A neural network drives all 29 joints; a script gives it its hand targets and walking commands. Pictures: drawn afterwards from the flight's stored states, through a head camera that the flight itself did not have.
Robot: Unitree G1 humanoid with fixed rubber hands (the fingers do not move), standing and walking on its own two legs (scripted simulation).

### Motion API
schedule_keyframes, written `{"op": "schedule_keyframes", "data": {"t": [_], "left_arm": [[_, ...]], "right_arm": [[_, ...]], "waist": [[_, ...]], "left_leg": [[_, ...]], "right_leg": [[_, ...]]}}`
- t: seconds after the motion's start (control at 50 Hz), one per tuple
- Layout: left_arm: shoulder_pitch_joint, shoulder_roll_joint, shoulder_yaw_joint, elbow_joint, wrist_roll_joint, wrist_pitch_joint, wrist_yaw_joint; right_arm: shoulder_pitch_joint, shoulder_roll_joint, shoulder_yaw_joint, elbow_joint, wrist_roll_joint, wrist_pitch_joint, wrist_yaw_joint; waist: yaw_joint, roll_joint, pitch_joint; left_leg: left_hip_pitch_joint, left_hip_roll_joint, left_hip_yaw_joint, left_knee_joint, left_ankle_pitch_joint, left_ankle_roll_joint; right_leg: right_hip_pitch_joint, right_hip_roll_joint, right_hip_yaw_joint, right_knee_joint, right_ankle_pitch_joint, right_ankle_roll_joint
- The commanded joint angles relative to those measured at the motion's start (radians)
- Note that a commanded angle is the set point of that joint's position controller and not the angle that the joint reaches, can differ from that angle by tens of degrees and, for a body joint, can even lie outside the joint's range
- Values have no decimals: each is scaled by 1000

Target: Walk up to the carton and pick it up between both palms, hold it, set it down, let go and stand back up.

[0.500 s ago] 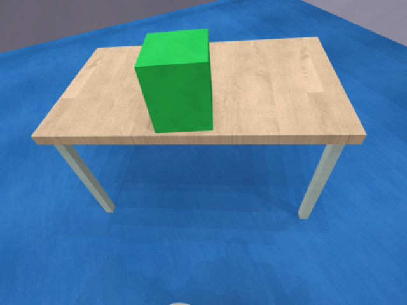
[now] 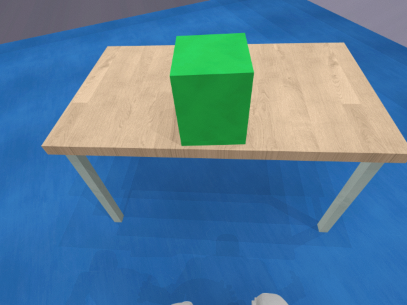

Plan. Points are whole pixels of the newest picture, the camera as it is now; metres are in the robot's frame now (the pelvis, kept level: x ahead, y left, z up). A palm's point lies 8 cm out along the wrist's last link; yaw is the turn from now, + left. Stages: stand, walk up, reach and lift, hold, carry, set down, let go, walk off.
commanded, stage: walk up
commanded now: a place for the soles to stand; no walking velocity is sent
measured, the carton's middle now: (211, 91) +0.70 +0.02 +0.02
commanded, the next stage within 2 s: none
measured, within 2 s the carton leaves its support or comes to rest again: neither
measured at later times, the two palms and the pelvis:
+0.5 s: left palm out of the picture +0.10 +0.33 -0.06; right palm out of the picture +0.13 -0.33 -0.12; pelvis +0.05 -0.01 +0.00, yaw +0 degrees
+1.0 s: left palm (5, 297) +0.16 +0.44 -0.08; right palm (334, 295) +0.19 -0.22 -0.10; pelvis +0.11 +0.10 +0.00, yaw -1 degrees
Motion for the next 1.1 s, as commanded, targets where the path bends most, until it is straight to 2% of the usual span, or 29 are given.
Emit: {"op": "schedule_keyframes", "data": {"t": [0.0,0.06,0.1,0.16,0.18,0.2,0.22,0.24,0.26,0.28,0.32,0.34,0.36,0.44,0.58,0.6,0.64,0.66,0.68,0.7,0.72,0.74,0.82,0.86,0.96,1.02,1.04,1.06,1.08], "left_arm": [[33,243,47,-58,-10,-3,9],[45,245,44,-60,-10,-13,9],[52,226,50,-55,-8,-22,16],[289,248,73,17,1,-47,39],[394,310,92,31,19,-52,56],[377,397,112,-11,16,-53,63],[277,421,113,-43,-1,-50,65],[248,426,119,-51,0,-43,73],[200,374,97,-51,-1,-44,75],[132,356,96,-50,5,-39,72],[89,324,92,-49,5,-35,66],[108,347,98,-53,10,-32,63],[138,349,106,-58,10,-32,59],[154,364,114,-70,15,-30,60],[131,402,125,-81,26,-37,67],[72,400,124,-95,26,-39,65],[-24,371,108,-108,20,-20,58],[-86,272,73,-118,18,-13,55],[-41,129,22,-118,9,-7,55],[29,170,35,-107,-6,4,64],[44,240,50,-85,-3,9,66],[-6,273,61,-81,0,1,64],[29,242,57,-66,-23,10,45],[66,241,54,-70,-12,10,41],[12,212,46,-96,-14,-4,44],[83,195,41,-76,-16,-22,51],[205,204,50,-40,-14,-35,57],[368,248,65,0,3,-43,70],[372,328,98,-11,13,-44,75]], "right_arm": [[54,-238,-84,-64,-27,-35,-29],[26,-253,-87,-72,-45,-21,-24],[26,-236,-83,-72,-60,-12,-18],[-108,-198,-66,-120,-49,14,-9],[-120,-137,-47,-137,-43,8,-12],[-52,-105,-32,-131,-27,13,-12],[-15,-194,-54,-108,-41,34,-24],[-33,-246,-69,-81,-58,42,-23],[-51,-247,-71,-62,-56,46,-21],[-48,-218,-67,-64,-57,51,-14],[-17,-223,-76,-41,-55,57,-1],[-6,-220,-81,-34,-55,52,2],[2,-223,-87,-32,-58,58,4],[-36,-224,-82,-48,-75,60,-3],[-88,-235,-87,-81,-74,36,-5],[-66,-246,-90,-83,-70,26,-5],[120,-226,-103,-15,-64,-1,-8],[282,-261,-121,47,-64,-14,-21],[244,-305,-129,32,-66,-26,-35],[163,-332,-120,-3,-48,-21,-38],[104,-332,-123,-35,-39,-16,-34],[64,-324,-117,-47,-29,-11,-35],[79,-221,-84,-48,-35,-23,-57],[90,-213,-86,-61,-38,-26,-55],[110,-208,-84,-65,-39,-10,-50],[57,-217,-85,-79,-58,5,-46],[-12,-215,-85,-96,-52,11,-39],[-70,-175,-65,-122,-33,12,-37],[-39,-118,-48,-142,-23,6,-35]], "waist": [[-82,92,-74],[-83,52,-76],[-89,117,-74],[70,-16,-170],[131,-167,-211],[82,-285,-238],[53,-148,-210],[61,-100,-184],[33,-56,-107],[13,-116,-97],[-1,-137,-45],[7,-170,-59],[9,-178,-75],[28,-142,-77],[47,-218,-119],[13,-252,-104],[-97,-162,-171],[-199,21,-157],[-155,356,-99],[-105,249,-131],[-89,119,-161],[-97,98,-86],[-70,14,-15],[-71,42,-61],[-101,19,-115],[-66,61,-130],[11,31,-157],[100,-101,-217],[110,-326,-283]], "left_leg": [[246,201,-339,-463,133,87],[206,224,-326,-435,35,148],[173,232,-337,-404,115,211],[-109,145,-154,-89,195,154],[-231,54,-71,193,190,78],[-406,-44,-65,372,-157,-21],[-423,-9,-166,383,-177,-39],[-434,11,-189,425,-182,-27],[-434,40,-161,434,-138,-20],[-359,65,-176,398,-94,-27],[-312,58,-146,370,-25,-28],[-288,58,-130,355,-24,-35],[-291,41,-125,355,-13,-39],[-384,87,-141,362,-36,-41],[-304,135,-128,192,-189,-25],[-250,142,-161,121,-194,-14],[55,99,-125,-164,-100,-1],[288,84,-185,-329,-104,-11],[335,197,-442,-437,75,-38],[286,292,-599,-506,55,-18],[279,298,-637,-550,-74,-12],[249,324,-714,-623,-100,-23],[260,217,-385,-449,431,-108],[314,196,-265,-381,559,-16],[366,204,-263,-316,604,77],[257,214,-222,-220,620,131],[125,191,-173,-108,664,101],[17,133,-112,121,598,54],[-187,26,-71,334,237,-21]], "right_leg": [[-200,-42,-14,-116,51,-20],[-135,-33,-75,-226,22,-7],[-76,-16,-94,-331,-45,-6],[402,10,-80,-613,155,-39],[526,-105,169,-748,60,-85],[617,-365,681,-826,79,-145],[564,-408,741,-856,-31,-202],[512,-435,784,-865,-111,-246],[430,-376,652,-837,-36,-249],[337,-312,547,-839,-102,-208],[227,-250,455,-861,-192,-137],[218,-251,415,-840,-177,-173],[245,-220,420,-823,-205,-139],[302,-299,496,-794,-205,-228],[293,-358,422,-642,134,-288],[247,-354,395,-587,233,-275],[78,-257,216,-367,287,-196],[-125,-134,62,-58,358,-101],[-383,60,-8,141,-94,-46],[-371,84,31,155,-155,-41],[-335,42,68,179,-113,-47],[-368,46,71,234,-107,-35],[-288,-9,54,78,49,-21],[-248,-10,-11,-41,55,-16],[-177,-5,-90,-217,-1,-15],[-24,7,-117,-436,-17,-35],[185,-9,-87,-565,108,-54],[381,-23,-20,-714,258,-69],[555,-196,356,-750,271,-137]]}}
